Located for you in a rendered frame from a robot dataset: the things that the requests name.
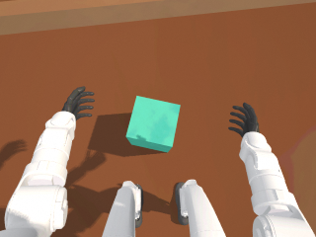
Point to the carton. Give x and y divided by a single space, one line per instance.
153 124

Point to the right robot forearm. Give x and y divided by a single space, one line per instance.
270 194

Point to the left robot forearm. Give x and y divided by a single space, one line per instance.
48 165

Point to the robot left thigh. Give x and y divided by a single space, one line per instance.
121 220

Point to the left robot upper arm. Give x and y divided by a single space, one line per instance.
37 211

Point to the right robot upper arm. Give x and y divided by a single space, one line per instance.
267 225

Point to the robot right foot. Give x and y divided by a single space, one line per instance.
183 219

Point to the right robot hand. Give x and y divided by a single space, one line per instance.
250 120

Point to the left robot hand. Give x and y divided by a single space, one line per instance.
72 105

